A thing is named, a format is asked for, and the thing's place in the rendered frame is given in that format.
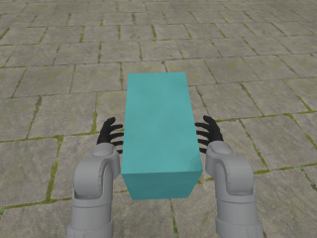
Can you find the robot left forearm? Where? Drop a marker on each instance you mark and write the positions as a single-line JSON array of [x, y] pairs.
[[92, 194]]

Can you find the robot left hand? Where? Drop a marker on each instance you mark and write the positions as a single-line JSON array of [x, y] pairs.
[[106, 137]]

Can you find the carton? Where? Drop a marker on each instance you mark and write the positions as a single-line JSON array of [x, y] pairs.
[[161, 157]]

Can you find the robot right hand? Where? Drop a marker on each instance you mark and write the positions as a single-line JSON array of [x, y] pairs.
[[213, 133]]

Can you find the robot right forearm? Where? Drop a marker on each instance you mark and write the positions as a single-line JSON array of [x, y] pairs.
[[235, 192]]

